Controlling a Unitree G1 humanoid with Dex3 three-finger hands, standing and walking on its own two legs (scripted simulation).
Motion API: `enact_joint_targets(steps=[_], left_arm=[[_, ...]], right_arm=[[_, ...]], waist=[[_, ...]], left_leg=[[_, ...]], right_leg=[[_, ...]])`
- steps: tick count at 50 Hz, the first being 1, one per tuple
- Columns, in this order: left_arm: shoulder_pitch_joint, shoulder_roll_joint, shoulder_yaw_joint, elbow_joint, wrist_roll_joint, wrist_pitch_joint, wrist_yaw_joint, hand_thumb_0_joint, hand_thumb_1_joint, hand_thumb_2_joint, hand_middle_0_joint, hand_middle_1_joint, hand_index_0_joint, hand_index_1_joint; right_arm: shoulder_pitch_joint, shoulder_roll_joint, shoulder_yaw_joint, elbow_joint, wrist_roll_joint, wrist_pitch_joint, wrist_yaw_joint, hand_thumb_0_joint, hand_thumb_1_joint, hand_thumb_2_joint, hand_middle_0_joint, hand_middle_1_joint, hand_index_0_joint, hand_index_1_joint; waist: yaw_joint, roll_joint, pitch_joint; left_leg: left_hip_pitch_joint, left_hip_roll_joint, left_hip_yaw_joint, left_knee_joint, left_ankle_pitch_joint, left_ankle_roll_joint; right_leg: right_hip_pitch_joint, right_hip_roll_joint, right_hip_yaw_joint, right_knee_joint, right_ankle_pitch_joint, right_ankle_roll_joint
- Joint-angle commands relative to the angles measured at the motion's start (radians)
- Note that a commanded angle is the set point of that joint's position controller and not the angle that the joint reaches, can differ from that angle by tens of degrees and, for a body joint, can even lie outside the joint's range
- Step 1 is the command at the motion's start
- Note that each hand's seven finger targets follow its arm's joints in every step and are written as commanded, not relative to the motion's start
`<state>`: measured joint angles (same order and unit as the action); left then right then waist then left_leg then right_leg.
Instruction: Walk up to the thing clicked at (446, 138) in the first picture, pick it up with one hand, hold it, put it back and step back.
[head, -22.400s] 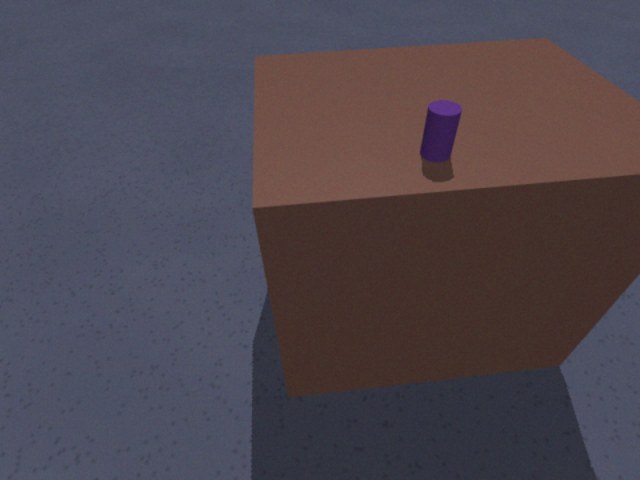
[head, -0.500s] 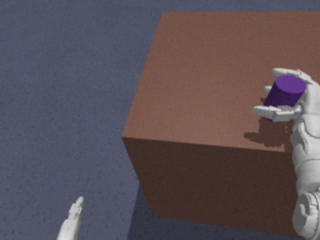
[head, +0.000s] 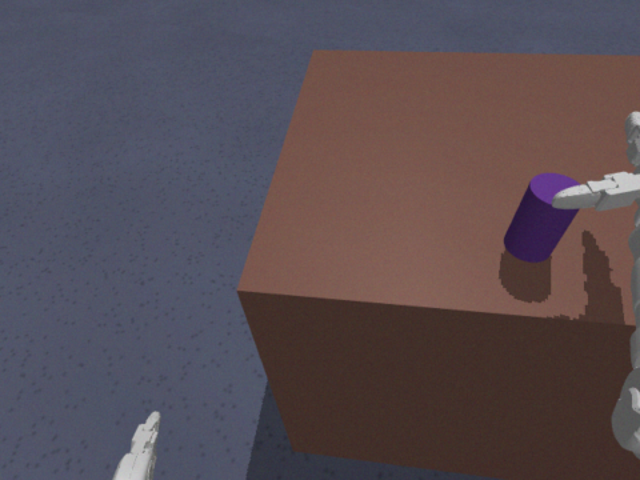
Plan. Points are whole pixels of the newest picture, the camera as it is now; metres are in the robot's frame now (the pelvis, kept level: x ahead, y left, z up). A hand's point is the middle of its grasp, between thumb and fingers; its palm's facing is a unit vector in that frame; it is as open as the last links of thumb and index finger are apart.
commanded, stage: withdraw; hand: right
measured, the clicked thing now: (541, 219) +0.46 -0.21 +0.10
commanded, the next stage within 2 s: rise in 0.02 s
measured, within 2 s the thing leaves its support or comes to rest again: neither
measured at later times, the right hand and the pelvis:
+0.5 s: hand out of the picture +0.41 -0.37 +0.24, palm faces +0.54 +0.80 -0.24, open 17.6 cm; pelvis +0.00 +0.00 +0.01, yaw +0 degrees
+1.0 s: hand out of the picture +0.21 -0.26 +0.22, palm faces +0.45 +0.78 -0.44, open 17.3 cm; pelvis +0.00 +0.00 +0.01, yaw -2 degrees
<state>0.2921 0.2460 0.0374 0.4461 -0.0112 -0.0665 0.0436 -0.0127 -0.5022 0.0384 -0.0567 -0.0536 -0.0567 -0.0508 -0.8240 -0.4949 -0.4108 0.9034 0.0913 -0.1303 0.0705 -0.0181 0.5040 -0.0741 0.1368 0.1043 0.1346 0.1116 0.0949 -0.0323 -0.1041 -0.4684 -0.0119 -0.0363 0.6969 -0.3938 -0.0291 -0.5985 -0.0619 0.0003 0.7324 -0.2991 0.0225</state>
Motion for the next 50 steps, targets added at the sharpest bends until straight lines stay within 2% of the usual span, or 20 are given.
enact_joint_targets(steps=[1,7,8,9,11,15,18,20,23,27,28,29,30,31,32,36,37,40,42,50], left_arm=[[-0.142,0.133,0.032,-0.199,-0.017,-0.063,0.018,0.000,-0.531,0.033,-0.051,-0.049,-0.052,-0.047],[-0.011,0.177,0.056,-0.192,-0.032,-0.078,0.029,0.000,-0.559,0.071,-0.062,-0.050,-0.049,-0.063],[-0.004,0.149,0.048,-0.211,-0.027,-0.072,0.010,0.000,-0.532,0.056,-0.058,-0.055,-0.053,-0.059],[0.043,0.150,0.064,-0.177,-0.031,-0.066,0.000,0.000,-0.533,0.054,-0.057,-0.053,-0.052,-0.057],[0.083,0.131,0.047,-0.150,-0.037,-0.059,-0.022,0.000,-0.521,0.045,-0.054,-0.048,-0.052,-0.048],[0.055,0.112,0.021,-0.212,-0.034,-0.050,-0.059,0.000,-0.523,0.048,-0.048,-0.044,-0.046,-0.044],[0.009,0.166,0.062,-0.266,-0.040,-0.050,-0.061,0.000,-0.524,0.062,-0.051,-0.056,-0.056,-0.051],[-0.033,0.169,0.065,-0.296,-0.039,-0.051,-0.053,0.000,-0.519,0.058,-0.051,-0.052,-0.056,-0.046],[-0.031,0.140,0.065,-0.197,-0.034,-0.049,-0.041,0.000,-0.539,0.070,-0.052,-0.048,-0.050,-0.049],[-0.054,0.122,0.051,-0.246,-0.037,-0.068,-0.028,0.000,-0.539,0.062,-0.053,-0.042,-0.050,-0.045],[-0.021,0.098,0.049,-0.203,-0.039,-0.071,-0.027,0.000,-0.549,0.070,-0.054,-0.043,-0.048,-0.049],[0.040,0.173,0.117,-0.219,-0.042,-0.072,-0.018,0.000,-0.542,0.065,-0.055,-0.044,-0.051,-0.048],[0.056,0.171,0.121,-0.201,-0.043,-0.070,-0.019,0.000,-0.555,0.075,-0.056,-0.044,-0.047,-0.053],[0.133,0.244,0.188,-0.213,-0.045,-0.062,-0.011,0.000,-0.544,0.066,-0.055,-0.044,-0.050,-0.050],[0.077,0.146,0.098,-0.182,-0.044,-0.058,-0.025,0.000,-0.536,0.065,-0.054,-0.047,-0.050,-0.051],[0.077,0.088,0.094,-0.137,-0.059,-0.046,-0.049,0.000,-0.545,0.065,-0.059,-0.048,-0.053,-0.053],[0.104,0.117,0.130,-0.121,-0.061,-0.043,-0.049,0.000,-0.544,0.065,-0.058,-0.050,-0.053,-0.054],[0.039,0.136,0.157,-0.158,-0.053,-0.043,-0.045,0.000,-0.535,0.063,-0.058,-0.056,-0.056,-0.057],[0.005,0.159,0.171,-0.206,-0.047,-0.045,-0.030,0.000,-0.537,0.063,-0.059,-0.055,-0.056,-0.057],[0.014,0.158,0.194,-0.329,-0.032,-0.047,0.014,0.000,-0.525,0.055,-0.055,-0.052,-0.054,-0.053]], right_arm=[[-0.525,-0.308,-0.013,-0.198,0.025,0.030,0.067,0.000,0.564,-0.039,0.052,0.050,0.051,0.050],[-0.465,-0.326,-0.014,-0.080,0.049,0.165,0.174,0.000,0.489,-0.053,0.064,0.056,0.066,0.056],[-0.477,-0.453,0.008,-0.228,-0.057,0.108,0.122,0.000,0.510,-0.043,0.066,0.055,0.066,0.055],[-0.422,-0.411,0.010,-0.111,-0.050,0.107,0.101,0.000,0.519,-0.042,0.064,0.056,0.065,0.055],[-0.360,-0.379,0.029,-0.084,-0.048,0.116,0.096,0.000,0.564,-0.036,0.061,0.058,0.064,0.058],[-0.465,-0.544,-0.051,-0.316,-0.082,0.074,0.063,0.000,0.611,-0.029,0.055,0.061,0.061,0.061],[-0.392,-0.690,-0.175,-0.313,-0.100,0.046,0.021,0.000,0.591,-0.043,0.057,0.055,0.054,0.055],[-0.410,-0.705,-0.194,-0.389,-0.103,0.017,-0.009,0.000,0.588,-0.041,0.060,0.053,0.054,0.053],[-0.219,-0.536,-0.127,-0.287,-0.100,0.005,-0.039,0.000,0.563,-0.049,0.060,0.053,0.053,0.053],[-0.177,-0.473,-0.081,-0.448,-0.094,-0.022,-0.056,0.000,0.556,-0.051,0.060,0.053,0.052,0.053],[-0.217,-0.385,-0.003,-0.521,-0.085,-0.031,-0.054,0.000,0.546,-0.054,0.060,0.052,0.052,0.053],[0.002,-0.462,-0.103,-0.472,-0.082,-0.026,-0.066,0.000,0.538,-0.055,0.060,0.053,0.052,0.053],[0.050,-0.419,-0.071,-0.555,-0.075,-0.027,-0.065,0.000,0.525,-0.058,0.061,0.052,0.052,0.053],[0.203,-0.499,-0.165,-0.605,-0.069,-0.022,-0.072,0.000,0.531,-0.056,0.061,0.052,0.052,0.053],[0.213,-0.345,-0.050,-0.691,-0.061,-0.020,-0.056,0.000,0.549,-0.053,0.060,0.053,0.052,0.053],[0.398,-0.281,-0.066,-1.071,-0.025,-0.035,-0.053,0.000,0.503,-0.058,0.062,0.052,0.053,0.052],[0.542,-0.323,-0.128,-1.118,-0.020,-0.034,-0.057,0.000,0.509,-0.058,0.061,0.052,0.052,0.052],[0.486,-0.266,-0.117,-1.389,-0.012,-0.065,-0.066,0.000,0.505,-0.056,0.062,0.052,0.054,0.053],[0.742,-0.282,-0.197,-1.373,-0.012,-0.070,-0.090,0.000,0.498,-0.057,0.062,0.052,0.054,0.053],[1.159,-0.032,-0.070,-1.476,0.003,-0.119,-0.102,0.000,0.541,-0.056,0.054,0.057,0.053,0.058]], waist=[[-0.023,-0.039,-0.421],[0.002,0.079,-0.275],[-0.042,0.079,-0.225],[-0.015,0.055,-0.189],[-0.024,0.061,-0.114],[-0.071,-0.017,-0.287],[-0.107,-0.079,-0.395],[-0.118,-0.123,-0.440],[-0.110,-0.104,-0.297],[-0.098,-0.136,-0.329],[-0.081,-0.151,-0.315],[-0.090,-0.095,-0.279],[-0.090,-0.104,-0.269],[-0.096,-0.082,-0.234],[-0.103,-0.127,-0.195],[-0.130,-0.130,-0.147],[-0.130,-0.108,-0.097],[-0.115,-0.137,-0.142],[-0.144,-0.078,-0.110],[-0.133,0.061,-0.023]], left_leg=[[0.081,-0.010,0.056,-0.104,0.384,0.007],[0.039,-0.002,0.055,-0.144,0.410,-0.009],[0.031,0.002,0.056,-0.152,0.393,-0.011],[0.007,0.002,0.051,-0.156,0.366,-0.007],[-0.007,-0.004,0.067,-0.168,0.292,0.001],[0.085,0.001,0.058,-0.151,0.392,0.003],[0.156,0.005,0.052,-0.144,0.430,0.003],[0.173,0.003,0.052,-0.148,0.412,0.010],[0.124,-0.006,0.063,-0.171,0.323,0.022],[0.098,-0.013,0.076,-0.175,0.293,0.037],[0.076,-0.018,0.082,-0.172,0.294,0.037],[0.081,-0.017,0.089,-0.177,0.308,0.033],[0.084,-0.017,0.091,-0.176,0.332,0.029],[0.089,-0.013,0.089,-0.180,0.341,0.029],[0.072,-0.021,0.095,-0.175,0.311,0.037],[0.101,-0.019,0.098,-0.190,0.307,0.038],[0.118,-0.015,0.095,-0.193,0.305,0.036],[0.145,-0.018,0.096,-0.191,0.278,0.039],[0.186,-0.013,0.097,-0.199,0.265,0.033],[0.193,0.006,0.085,-0.215,0.258,0.010]], right_leg=[[0.384,0.032,-0.014,-0.081,0.299,-0.034],[0.379,0.038,-0.022,-0.116,0.299,-0.052],[0.353,0.046,-0.041,-0.126,0.269,-0.048],[0.352,0.047,-0.045,-0.138,0.239,-0.048],[0.311,0.045,-0.039,-0.166,0.190,-0.046],[0.380,0.050,-0.043,-0.137,0.321,-0.042],[0.416,0.057,-0.044,-0.125,0.389,-0.030],[0.449,0.056,-0.044,-0.130,0.382,-0.024],[0.399,0.049,-0.039,-0.159,0.294,-0.022],[0.471,0.037,-0.032,-0.171,0.288,-0.013],[0.492,0.032,-0.028,-0.176,0.308,-0.011],[0.483,0.032,-0.029,-0.174,0.319,-0.014],[0.489,0.033,-0.031,-0.174,0.350,-0.017],[0.477,0.036,-0.039,-0.176,0.338,-0.017],[0.473,0.031,-0.038,-0.190,0.338,-0.008],[0.443,0.034,-0.040,-0.199,0.341,-0.014],[0.401,0.040,-0.046,-0.207,0.304,-0.018],[0.445,0.034,-0.036,-0.223,0.283,-0.012],[0.418,0.040,-0.030,-0.225,0.269,-0.015],[0.406,0.055,-0.041,-0.222,0.219,-0.035]])
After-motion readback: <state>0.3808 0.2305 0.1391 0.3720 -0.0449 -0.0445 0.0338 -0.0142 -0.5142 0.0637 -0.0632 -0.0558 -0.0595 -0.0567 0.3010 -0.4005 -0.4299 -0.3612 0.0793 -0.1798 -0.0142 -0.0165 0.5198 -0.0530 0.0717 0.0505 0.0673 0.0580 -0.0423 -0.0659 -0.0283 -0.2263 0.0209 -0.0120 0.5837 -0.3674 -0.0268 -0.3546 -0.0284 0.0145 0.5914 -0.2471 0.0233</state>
